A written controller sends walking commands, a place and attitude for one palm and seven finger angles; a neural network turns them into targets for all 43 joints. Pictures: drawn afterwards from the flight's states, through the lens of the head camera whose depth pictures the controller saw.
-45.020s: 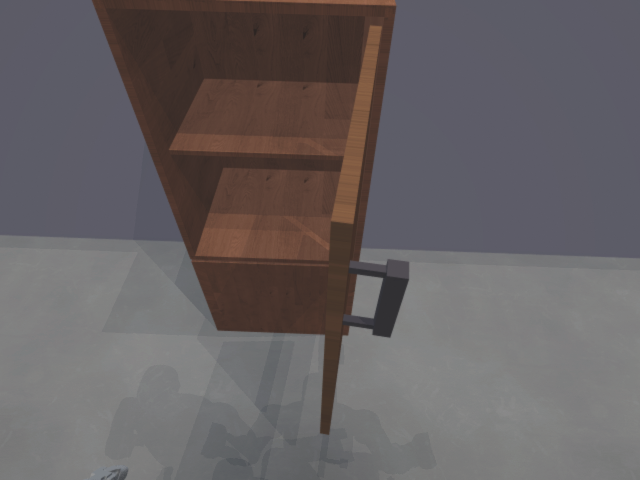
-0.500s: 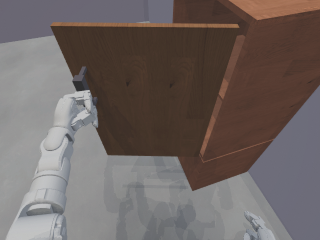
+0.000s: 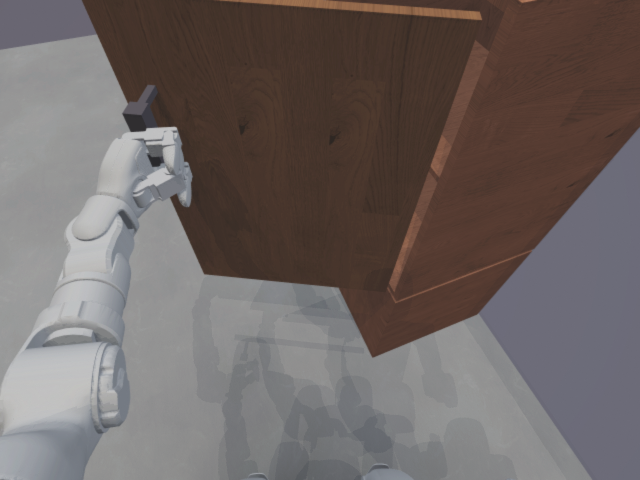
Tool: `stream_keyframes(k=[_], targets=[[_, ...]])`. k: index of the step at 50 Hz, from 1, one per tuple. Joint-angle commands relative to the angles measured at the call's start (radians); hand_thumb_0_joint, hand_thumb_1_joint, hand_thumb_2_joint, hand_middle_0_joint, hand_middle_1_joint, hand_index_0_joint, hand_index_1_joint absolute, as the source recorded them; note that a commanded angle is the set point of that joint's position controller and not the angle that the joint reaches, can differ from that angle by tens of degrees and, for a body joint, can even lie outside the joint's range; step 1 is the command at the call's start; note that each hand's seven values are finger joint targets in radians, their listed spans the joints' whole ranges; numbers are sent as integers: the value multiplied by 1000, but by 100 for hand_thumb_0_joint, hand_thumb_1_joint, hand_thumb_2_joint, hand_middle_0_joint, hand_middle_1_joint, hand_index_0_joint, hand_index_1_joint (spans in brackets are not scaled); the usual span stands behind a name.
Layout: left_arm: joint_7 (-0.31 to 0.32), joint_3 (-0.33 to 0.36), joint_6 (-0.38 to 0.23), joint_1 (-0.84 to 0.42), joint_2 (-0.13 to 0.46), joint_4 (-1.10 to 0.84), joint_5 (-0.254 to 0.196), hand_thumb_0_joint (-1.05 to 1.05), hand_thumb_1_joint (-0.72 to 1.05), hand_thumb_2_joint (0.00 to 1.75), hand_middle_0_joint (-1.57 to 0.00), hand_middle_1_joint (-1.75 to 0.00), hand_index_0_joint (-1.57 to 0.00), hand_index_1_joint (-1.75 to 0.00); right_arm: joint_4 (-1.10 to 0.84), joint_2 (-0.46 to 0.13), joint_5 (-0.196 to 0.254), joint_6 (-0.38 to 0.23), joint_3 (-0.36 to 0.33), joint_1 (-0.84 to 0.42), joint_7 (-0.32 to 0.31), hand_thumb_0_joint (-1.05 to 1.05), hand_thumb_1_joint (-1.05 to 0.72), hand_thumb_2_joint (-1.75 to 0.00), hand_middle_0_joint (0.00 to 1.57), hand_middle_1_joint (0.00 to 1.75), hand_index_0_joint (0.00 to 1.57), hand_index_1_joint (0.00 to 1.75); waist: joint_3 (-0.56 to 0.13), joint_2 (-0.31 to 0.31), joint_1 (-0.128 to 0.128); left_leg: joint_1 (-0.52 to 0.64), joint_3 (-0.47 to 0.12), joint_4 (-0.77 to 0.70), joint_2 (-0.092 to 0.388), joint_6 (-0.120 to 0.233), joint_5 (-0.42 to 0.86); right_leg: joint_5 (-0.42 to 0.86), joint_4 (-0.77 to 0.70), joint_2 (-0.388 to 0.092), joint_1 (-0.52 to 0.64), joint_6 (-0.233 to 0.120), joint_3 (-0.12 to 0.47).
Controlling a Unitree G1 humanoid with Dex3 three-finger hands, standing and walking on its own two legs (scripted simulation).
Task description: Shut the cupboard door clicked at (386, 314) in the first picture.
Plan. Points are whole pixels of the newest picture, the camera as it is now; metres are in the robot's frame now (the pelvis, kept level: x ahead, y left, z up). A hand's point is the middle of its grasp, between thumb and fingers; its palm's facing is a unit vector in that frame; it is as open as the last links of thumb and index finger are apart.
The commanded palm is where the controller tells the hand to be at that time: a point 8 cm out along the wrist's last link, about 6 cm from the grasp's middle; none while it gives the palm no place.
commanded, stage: push the door shut along its arc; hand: left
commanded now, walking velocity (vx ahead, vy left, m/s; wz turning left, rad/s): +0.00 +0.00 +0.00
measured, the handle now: (158, 139) +0.53 +0.21 +0.11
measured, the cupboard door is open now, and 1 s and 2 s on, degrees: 62 49 40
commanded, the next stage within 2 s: pull the fist back off the door in 1.22 s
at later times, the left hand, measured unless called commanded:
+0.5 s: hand (214, 142) +0.52 +0.13 +0.12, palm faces -0.29 -0.96 +0.00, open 3.1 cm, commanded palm +0.52 +0.18 +0.11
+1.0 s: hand (238, 119) +0.56 +0.10 +0.12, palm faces -0.38 -0.93 +0.00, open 3.0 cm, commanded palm +0.57 +0.14 +0.11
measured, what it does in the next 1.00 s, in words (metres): stands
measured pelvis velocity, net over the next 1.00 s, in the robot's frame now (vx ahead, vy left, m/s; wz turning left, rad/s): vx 0.01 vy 0.00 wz -0.02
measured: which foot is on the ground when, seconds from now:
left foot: down 0.00-1.00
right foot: down 0.00-1.00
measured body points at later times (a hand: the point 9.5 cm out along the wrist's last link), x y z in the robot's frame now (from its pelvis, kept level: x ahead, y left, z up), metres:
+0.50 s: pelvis +0.00 +0.00 -0.01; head +0.11 +0.01 +0.43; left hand +0.53 +0.18 +0.12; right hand -0.01 -0.27 -0.12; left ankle +0.00 +0.10 -0.71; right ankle +0.02 -0.12 -0.71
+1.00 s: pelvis +0.01 +0.00 -0.02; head +0.15 +0.00 +0.41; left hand +0.58 +0.15 +0.12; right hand -0.03 -0.27 -0.12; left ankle +0.00 +0.10 -0.71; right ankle +0.02 -0.12 -0.71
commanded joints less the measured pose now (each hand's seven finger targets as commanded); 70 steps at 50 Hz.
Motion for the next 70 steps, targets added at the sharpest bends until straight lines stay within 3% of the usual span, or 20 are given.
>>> stream_keyframes(k=[1,9,15,17,20,21,27,31,37,40,44,45,49,50,56,60,64,66,67,70], targets=[[-16,-9,-64,-583,168,-177,-11,0,90,90,-130,-150,-130,-150,-81,-156,-4,-31,-60,73,-11,0,-90,-90,20,30,20,30,-357,56,-58,201,-72,-86,2,-5,232,220,-63,41,68,-21,31],[-24,61,-64,-689,281,-61,9,0,90,90,-130,-150,-130,-150,-59,-178,-14,-22,-61,129,-10,0,-90,-90,20,30,20,30,-394,17,-86,142,-81,-48,2,3,228,214,-41,48,51,-19,36],[-52,75,-64,-755,330,-49,28,0,90,90,-130,-150,-130,-150,-60,-181,-20,-12,-61,153,-6,0,-90,-90,20,30,20,30,-472,108,-93,168,-81,-15,6,-1,287,254,-20,50,21,-19,41],[-62,54,-60,-755,304,-43,29,0,90,90,-130,-150,-130,-150,-58,-179,-21,-10,-63,160,-2,0,-90,-90,20,30,20,30,-476,107,-101,175,-79,-3,7,-1,298,262,-22,51,3,-17,41],[-74,84,-56,-746,339,-30,27,0,90,90,-130,-150,-130,-150,-58,-186,-24,0,-67,178,-3,0,-90,-90,20,30,20,30,-498,80,-98,173,-83,6,10,-1,344,295,-10,58,18,-18,34],[-82,45,-47,-765,296,-23,25,0,90,90,-130,-150,-130,-150,-60,-183,-22,2,-66,173,-2,0,-90,-90,20,30,20,30,-482,75,-115,162,-77,8,9,2,323,288,-15,59,3,-14,37],[-87,81,-22,-823,360,17,37,0,90,90,-130,-150,-130,-150,-49,-190,-27,14,-66,199,-7,0,-90,-90,20,30,20,30,-464,69,-129,120,-73,22,7,8,312,292,-14,60,-3,-13,40],[-89,67,-26,-859,360,15,53,0,90,90,-130,-150,-130,-150,-48,-188,-32,15,-66,208,-6,0,-90,-90,20,30,20,30,-490,121,-135,142,-79,38,6,5,335,294,-1,61,-33,-15,36],[-104,62,-1,-896,366,49,61,0,90,90,-130,-150,-130,-150,-44,-192,-36,24,-67,227,-9,0,-90,-90,20,30,20,30,-513,107,-155,134,-75,61,8,8,371,335,10,64,-43,-12,36],[-107,88,6,-917,414,81,70,0,90,90,-130,-150,-130,-150,-47,-197,-37,30,-64,232,-14,0,-90,-90,20,30,20,30,-507,72,-162,79,-68,69,2,13,342,342,13,66,-13,-11,42],[-121,21,7,-969,327,58,62,0,90,90,-130,-150,-130,-150,-37,-191,-41,27,-68,243,-14,0,-90,-90,20,30,20,30,-531,124,-185,153,-75,87,6,13,399,351,22,71,-78,-16,28],[-122,47,6,-986,370,45,66,0,90,90,-130,-150,-130,-150,-26,-199,-45,29,-71,246,-13,0,-90,-90,20,30,20,30,-555,133,-180,165,-80,95,10,8,406,353,25,71,-85,-14,32],[-134,2,14,-1036,305,33,52,0,90,90,-130,-150,-130,-150,-16,-195,-47,25,-71,250,-13,0,-90,-90,20,30,20,30,-560,157,-199,198,-85,104,9,11,435,348,33,76,-121,-20,16],[-135,15,16,-1039,328,34,60,0,90,90,-130,-150,-130,-150,-9,-199,-50,26,-73,250,-11,0,-90,-90,20,30,20,30,-585,154,-193,212,-92,108,13,7,441,347,34,76,-127,-18,20],[-127,-46,39,-1099,249,94,70,0,90,90,-130,-150,-130,-150,19,-198,-54,24,-71,249,-9,0,-90,-90,20,30,20,30,-509,174,-225,200,-104,122,15,6,412,287,41,79,-227,-21,5],[-124,-38,37,-1150,264,80,69,0,90,90,-130,-150,-130,-150,31,-201,-59,18,-72,257,-9,0,-90,-90,20,30,20,30,-560,169,-236,210,-100,138,13,11,428,303,52,82,-218,-22,5],[-118,-75,41,-1187,200,95,69,0,90,90,-130,-150,-130,-150,47,-198,-62,14,-70,263,-9,0,-90,-90,20,30,20,30,-536,186,-258,221,-104,151,16,15,426,269,64,83,-280,-25,-12],[-116,-65,47,-1199,226,127,84,0,90,90,-130,-150,-130,-150,51,-202,-62,15,-71,261,-7,0,-90,-90,20,30,20,30,-542,170,-261,193,-107,163,15,14,409,266,71,83,-286,-24,-6],[85,161,78,-1222,291,121,24,0,90,90,-130,-150,-130,-150,12,-160,-70,5,-52,313,11,0,-90,-90,20,30,20,30,-566,213,-208,84,-122,146,27,-3,378,261,52,67,-212,-17,15],[310,140,92,-1100,199,160,83,0,90,90,-130,-150,-130,-150,-12,-155,-95,9,-58,339,61,0,-90,-90,20,30,20,30,-583,123,-213,48,-126,135,27,-8,399,286,72,65,-171,0,1]])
